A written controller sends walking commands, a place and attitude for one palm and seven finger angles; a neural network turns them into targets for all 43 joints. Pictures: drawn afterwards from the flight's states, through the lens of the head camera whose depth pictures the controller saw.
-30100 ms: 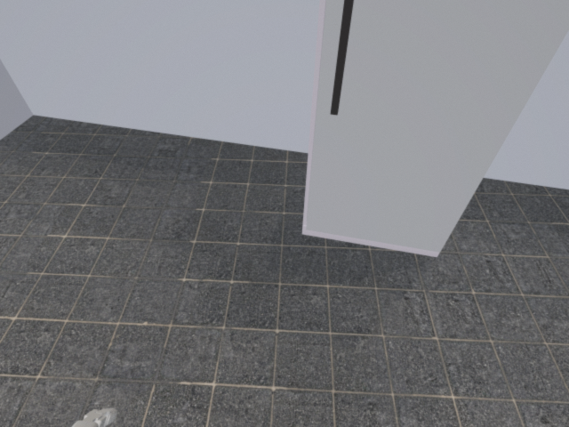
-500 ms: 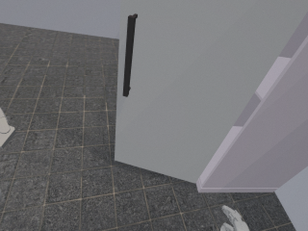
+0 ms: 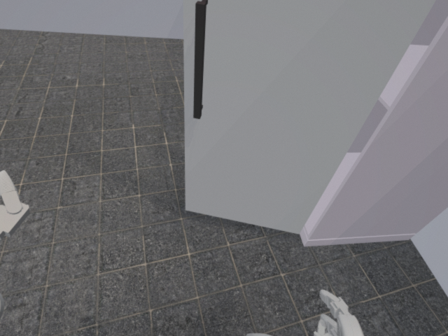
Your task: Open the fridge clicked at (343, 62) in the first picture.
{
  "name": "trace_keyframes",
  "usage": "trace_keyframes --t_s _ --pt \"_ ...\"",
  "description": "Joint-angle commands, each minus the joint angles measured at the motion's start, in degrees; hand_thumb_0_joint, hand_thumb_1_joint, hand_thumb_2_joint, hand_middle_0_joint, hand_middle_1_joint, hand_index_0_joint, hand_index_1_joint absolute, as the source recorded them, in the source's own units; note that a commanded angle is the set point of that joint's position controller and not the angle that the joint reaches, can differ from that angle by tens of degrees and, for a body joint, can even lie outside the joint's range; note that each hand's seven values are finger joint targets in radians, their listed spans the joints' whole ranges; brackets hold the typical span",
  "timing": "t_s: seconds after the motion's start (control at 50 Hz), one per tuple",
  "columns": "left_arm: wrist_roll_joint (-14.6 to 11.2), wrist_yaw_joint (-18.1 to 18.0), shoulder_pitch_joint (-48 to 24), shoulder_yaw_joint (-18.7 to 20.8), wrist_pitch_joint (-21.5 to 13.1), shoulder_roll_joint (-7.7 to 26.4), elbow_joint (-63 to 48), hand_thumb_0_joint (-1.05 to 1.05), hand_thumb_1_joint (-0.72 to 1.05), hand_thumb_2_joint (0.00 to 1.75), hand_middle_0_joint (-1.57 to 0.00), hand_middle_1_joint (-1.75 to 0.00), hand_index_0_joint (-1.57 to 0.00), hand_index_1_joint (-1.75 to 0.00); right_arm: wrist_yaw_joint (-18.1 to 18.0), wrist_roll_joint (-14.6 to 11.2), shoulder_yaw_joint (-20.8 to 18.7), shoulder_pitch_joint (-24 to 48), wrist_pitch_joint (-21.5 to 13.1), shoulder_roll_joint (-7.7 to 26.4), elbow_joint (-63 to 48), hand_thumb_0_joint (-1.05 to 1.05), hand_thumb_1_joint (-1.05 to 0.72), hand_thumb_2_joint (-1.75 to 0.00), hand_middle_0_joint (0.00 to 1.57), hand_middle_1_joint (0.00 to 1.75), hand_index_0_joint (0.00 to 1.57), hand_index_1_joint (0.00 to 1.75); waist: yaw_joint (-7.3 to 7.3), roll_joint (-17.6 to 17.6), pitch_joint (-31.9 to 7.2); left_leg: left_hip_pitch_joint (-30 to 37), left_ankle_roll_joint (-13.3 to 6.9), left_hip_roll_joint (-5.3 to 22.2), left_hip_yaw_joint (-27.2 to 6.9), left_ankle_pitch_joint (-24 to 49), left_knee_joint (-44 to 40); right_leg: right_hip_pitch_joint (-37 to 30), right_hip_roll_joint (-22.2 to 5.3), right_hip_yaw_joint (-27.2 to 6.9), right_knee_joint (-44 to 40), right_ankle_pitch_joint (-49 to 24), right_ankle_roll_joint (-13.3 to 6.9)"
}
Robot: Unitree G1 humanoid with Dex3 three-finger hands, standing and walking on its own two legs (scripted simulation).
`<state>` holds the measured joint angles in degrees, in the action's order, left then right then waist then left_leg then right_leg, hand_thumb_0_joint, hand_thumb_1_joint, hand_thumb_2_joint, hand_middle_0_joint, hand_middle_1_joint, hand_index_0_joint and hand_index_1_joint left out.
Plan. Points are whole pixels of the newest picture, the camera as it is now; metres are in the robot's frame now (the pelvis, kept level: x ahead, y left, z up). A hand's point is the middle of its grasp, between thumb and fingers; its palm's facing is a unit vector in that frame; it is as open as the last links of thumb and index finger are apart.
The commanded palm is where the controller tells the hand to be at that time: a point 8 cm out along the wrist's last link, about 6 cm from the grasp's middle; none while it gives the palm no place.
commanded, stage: stop stepping back and stand still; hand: left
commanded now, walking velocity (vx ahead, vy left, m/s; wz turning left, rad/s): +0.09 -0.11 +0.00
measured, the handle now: (200, 65) +0.77 +0.09 +0.12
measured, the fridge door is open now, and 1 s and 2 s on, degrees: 73 73 73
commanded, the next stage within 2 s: let the arm hang, fingers relaxed in 0.82 s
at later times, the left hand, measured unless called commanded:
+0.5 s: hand (35, 201) +0.23 +0.26 +0.18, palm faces +0.43 -0.80 -0.42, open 7.4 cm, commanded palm +0.16 +0.31 +0.20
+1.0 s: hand (53, 234) +0.24 +0.27 +0.09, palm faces +0.27 -0.85 -0.46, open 7.4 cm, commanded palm none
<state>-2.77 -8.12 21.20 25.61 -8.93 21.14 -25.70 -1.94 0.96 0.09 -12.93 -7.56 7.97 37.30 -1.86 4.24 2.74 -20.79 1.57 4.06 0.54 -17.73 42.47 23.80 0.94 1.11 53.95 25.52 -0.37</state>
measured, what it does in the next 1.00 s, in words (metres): stands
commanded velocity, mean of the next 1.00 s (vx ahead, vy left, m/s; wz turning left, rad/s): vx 0.00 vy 0.00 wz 0.00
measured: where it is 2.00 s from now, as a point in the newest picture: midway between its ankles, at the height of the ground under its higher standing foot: outside the picture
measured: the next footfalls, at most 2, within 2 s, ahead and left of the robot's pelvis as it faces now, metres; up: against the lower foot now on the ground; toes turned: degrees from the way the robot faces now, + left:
none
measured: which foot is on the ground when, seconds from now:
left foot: down 0.00-1.00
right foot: down 0.00-1.00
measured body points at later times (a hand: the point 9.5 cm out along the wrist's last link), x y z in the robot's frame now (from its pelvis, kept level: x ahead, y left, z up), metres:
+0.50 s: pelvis +0.03 +0.00 +0.02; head +0.05 +0.01 +0.47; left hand +0.20 +0.30 +0.21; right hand +0.21 -0.21 -0.05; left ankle +0.03 +0.11 -0.71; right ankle +0.02 -0.09 -0.71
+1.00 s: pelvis +0.03 +0.01 +0.02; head +0.03 +0.00 +0.47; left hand +0.22 +0.31 +0.12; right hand +0.21 -0.24 -0.07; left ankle +0.03 +0.11 -0.71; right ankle +0.02 -0.09 -0.71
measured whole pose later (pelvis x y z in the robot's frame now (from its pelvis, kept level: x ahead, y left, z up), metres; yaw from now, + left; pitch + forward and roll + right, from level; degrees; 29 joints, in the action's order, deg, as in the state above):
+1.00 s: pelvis +0.03 +0.01 +0.02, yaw +4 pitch +2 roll -1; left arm 0.3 -3.3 20.0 11.2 -6.5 22.6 -5.1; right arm -0.8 -0.3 -0.4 -9.9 -4.6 17.3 40.5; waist 0.5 -2.1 -2.0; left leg -18.5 -1.2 0.7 2.4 -15.6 32.5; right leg 15.1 1.0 3.2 30.3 16.8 -1.3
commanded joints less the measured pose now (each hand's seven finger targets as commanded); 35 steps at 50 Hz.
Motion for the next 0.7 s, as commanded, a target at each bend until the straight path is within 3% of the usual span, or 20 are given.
trace_keyframes --t_s 0.0,0.02,0.04,0.06,0.08,0.1,0.12,0.18,0.22,0.24,0.28,0.3,0.32,0.36,0.38,0.42,0.46,0.5,0.54,0.68 --pt "1.36 -1.03 7.59 8.28 -7.41 17.02 -28.67 0.0 0.9 0.9 -0.2 -0.3 -0.2 -0.3 1.01 -0.36 -3.16 6.93 -3.12 10.78 -11.71 0.0 -0.9 -0.9 0.2 0.3 0.2 0.3 4.07 -20.86 -6.15 -20.76 -4.56 6.88 -3.99 -26.23 -19.12 -25.1 1.46 3.86 -12.61 0.27 -0.77" --pt "1.54 -1.5 9.96 9.77 -7.09 17.68 -27.97 0.0 0.9 0.9 -0.2 -0.3 -0.2 -0.3 1.11 -0.36 -3.35 6.68 -2.55 10.11 -12.2 0.0 -0.9 -0.9 0.2 0.3 0.2 0.3 4.55 -16.12 -7.04 -20.92 -2.96 2.79 -0.09 -25.12 -7.94 -23.63 -1.23 -0.99 -19.64 4.64 -3.09" --pt "1.39 -1.9 9.82 11.64 -6.41 19.05 -26.19 0.0 0.9 0.9 -0.2 -0.3 -0.2 -0.3 0.97 -0.36 -3.59 7.32 -1.94 8.55 -12.3 0.0 -0.9 -0.9 0.2 0.3 0.2 0.3 4.58 -1.48 -5.1 -20.84 -0.98 -3.32 3.82 -20.3 10.86 -14.99 -9.79 -20.21 -32.93 16.66 -8.45" --pt "0.27 -2.48 6.69 12.16 -6.28 19.35 -25.26 0.0 0.9 0.9 -0.2 -0.3 -0.2 -0.3 0.16 -0.91 -3.49 7.22 -2.16 8.31 -11.83 0.0 -0.9 -0.9 0.2 0.3 0.2 0.3 3.69 5.14 -4.15 -20.98 -0.39 -4.81 0.91 -16.29 25.39 -9.62 -20.49 -39.19 -42.75 16.51 -14.12" --pt "-0.18 -2.88 5.58 12.76 -6.58 18.85 -21.84 0.0 0.9 0.9 -0.2 -0.3 -0.2 -0.3 -0.62 -0.33 -2.88 5.45 -2.4 8.94 -10.27 0.0 -0.9 -0.9 0.2 0.3 0.2 0.3 1.58 -2.17 -2.56 -20.82 -0.31 -2.18 -2.17 -11.8 27.81 -10.56 -21.35 -35.71 -41.75 -2.29 -14.9" --pt "0.17 -3.17 5.39 12.93 -6.61 18.18 -17.6 0.0 0.9 0.9 -0.2 -0.3 -0.2 -0.3 -0.73 -0.13 -2.58 2.88 -2.62 8.07 -7.77 0.0 -0.9 -0.9 0.2 0.3 0.2 0.3 0.98 -2.98 -7.58 -18.21 -0.43 -1.38 -2.64 -10.43 26.51 -12.67 -20.26 -33.6 -39.29 -5.22 -14.61" --pt "0.01 -3.09 5.84 11.81 -6.27 16.02 -13.02 0.0 0.9 0.9 -0.2 -0.3 -0.2 -0.3 -0.98 0.11 -2.53 1.38 -2.37 8.04 -6.73 0.0 -0.9 -0.9 0.2 0.3 0.2 0.3 0.6 -3.59 -6.91 -13.75 -0.45 -0.75 -1.82 -7.96 21.92 -9.05 -17.64 -27.28 -37.74 -3.71 -12.85" --pt "0.11 -2.34 3.9 7.65 -5.92 11.85 -4.79 0.0 0.9 0.9 -0.2 -0.3 -0.2 -0.3 -2.05 -0.6 -2.25 3.33 -2.22 9.0 -6.42 0.0 -0.9 -0.9 0.2 0.3 0.2 0.3 1.57 3.81 -5.13 1.94 -1.81 -0.46 1.48 -3.04 -0.77 -3.21 -13.2 -11.91 -32.64 -7.15 -7.94" --pt "0.49 -2.34 2.2 4.1 -5.91 9.76 -1.74 0.0 0.9 0.9 -0.2 -0.3 -0.2 -0.3 -2.8 -0.65 -2.05 3.13 -3.03 9.68 -5.96 0.0 -0.9 -0.9 0.2 0.3 0.2 0.3 1.09 0.45 -5.51 10.42 -2.13 -2.77 3.34 1.47 -13.85 -2.56 -9.32 -7.3 -29.79 -4.64 -4.01" --pt "0.56 -2.19 0.38 1.77 -6.1 8.44 -3.33 0.0 0.9 0.9 -0.2 -0.3 -0.2 -0.3 -3.01 -0.69 -2.54 3.27 -3.53 10.9 -6.65 0.0 -0.9 -0.9 0.2 0.3 0.2 0.3 1.15 -3.16 -5.7 12.29 -3.17 0.17 -1.29 0.84 -18.11 -2.55 -7.76 -6.9 -26.08 -5.36 -2.36" --pt "1.24 -2.13 -2.42 -0.69 -6.41 8.09 -8.33 0.0 0.9 0.9 -0.2 -0.3 -0.2 -0.3 -2.95 -1.67 -2.32 5.81 -3.92 12.14 -9.31 0.0 -0.9 -0.9 0.2 0.3 0.2 0.3 2.8 -12.96 -5.22 10.67 -7.59 11.72 -17.5 6.67 -24.81 -1.19 -2.6 -1.83 -17.23 -6.15 1.39" --pt "1.49 -2.2 -1.33 0.44 -6.38 9.69 -8.36 0.0 0.9 0.9 -0.2 -0.3 -0.2 -0.3 -2.77 -1.58 -2.49 5.95 -3.88 11.93 -9.47 0.0 -0.9 -0.9 0.2 0.3 0.2 0.3 3.37 -8.55 -4.59 8.37 -8.27 12.52 -17.45 11.07 -25.44 -3.53 -1.8 -1.69 -17.81 -6.14 1.88" --pt "1.9 -1.68 -2.43 -0.48 -6.46 9.82 -10.77 0.0 0.9 0.9 -0.2 -0.3 -0.2 -0.3 -2.82 -0.56 -1.67 6.08 -4.16 10.93 -8.13 0.0 -0.9 -0.9 0.2 0.3 0.2 0.3 2.12 -11.0 -4.21 6.16 -6.78 11.43 -17.12 11.63 -27.34 -5.47 -2.02 -0.56 -16.74 -6.49 1.68" --pt "2.35 -1.69 -4.08 0.35 -6.82 11.1 -16.38 0.0 0.9 0.9 -0.2 -0.3 -0.2 -0.3 -2.47 -0.25 -1.83 6.15 -4.65 10.87 -8.9 0.0 -0.9 -0.9 0.2 0.3 0.2 0.3 2.26 -13.66 -3.69 5.41 -5.38 10.99 -14.53 10.89 -29.05 -7.38 -1.73 -0.49 -16.62 -6.32 1.38" --pt "2.93 -2.17 -4.67 3.8 -7.51 14.86 -20.5 0.0 0.9 0.9 -0.2 -0.3 -0.2 -0.3 -2.41 0.06 -1.87 6.64 -4.98 11.07 -8.95 0.0 -0.9 -0.9 0.2 0.3 0.2 0.3 2.91 -16.95 -5.1 5.96 -5.21 9.97 -12.04 10.66 -28.14 -8.54 -2.1 -0.47 -18.44 -7.18 1.15" --pt "2.58 -2.43 2.89 5.44 -7.82 14.51 -20.45 0.0 0.9 0.9 -0.2 -0.3 -0.2 -0.3 -1.94 -0.23 -1.66 5.26 -4.94 10.56 -9.64 0.0 -0.9 -0.9 0.2 0.3 0.2 0.3 3.3 -18.14 -7.4 5.64 -4.79 6.84 -6.86 15.66 -23.07 -13.69 -1.97 0.29 -25.82 -13.66 0.84" --pt "1.84 -2.62 7.57 8.0 -7.7 15.41 -19.34 0.0 0.9 0.9 -0.2 -0.3 -0.2 -0.3 -1.52 -0.77 -1.87 5.06 -4.27 10.19 -10.28 0.0 -0.9 -0.9 0.2 0.3 0.2 0.3 2.97 -14.14 -10.96 4.33 -3.34 3.4 -2.7 18.75 -17.85 -19.08 -3.34 -2.33 -27.63 -25.13 -0.15" --pt "0.52 -2.72 12.41 9.66 -7.27 15.17 -15.56 0.0 0.9 0.9 -0.2 -0.3 -0.2 -0.3 -1.25 -1.3 -2.5 4.0 -3.1 9.85 -10.61 0.0 -0.9 -0.9 0.2 0.3 0.2 0.3 2.1 -5.74 -14.49 4.71 -1.48 0.86 -0.25 17.87 -11.63 -20.5 -7.84 -9.68 -28.42 -36.61 -2.55" --pt "-0.36 -2.73 13.37 9.72 -6.79 13.91 -12.59 0.0 0.9 0.9 -0.2 -0.3 -0.2 -0.3 -1.4 -1.39 -2.52 3.5 -1.94 9.74 -10.52 0.0 -0.9 -0.9 0.2 0.3 0.2 0.3 1.4 -3.12 -15.56 4.72 -0.88 -0.49 0.14 14.2 -10.37 -20.47 -10.48 -12.51 -29.18 -41.17 -3.6" --pt "-0.25 -2.0 9.91 4.53 -4.51 11.2 -5.07 0.0 0.9 0.9 -0.2 -0.3 -0.2 -0.3 -2.78 -1.82 -2.45 5.49 -0.92 11.12 -10.22 0.0 -0.9 -0.9 0.2 0.3 0.2 0.3 1.6 -1.77 -10.94 8.3 -2.16 1.74 -0.81 20.25 -14.66 -15.06 -6.7 -7.05 -29.39 -37.38 0.09"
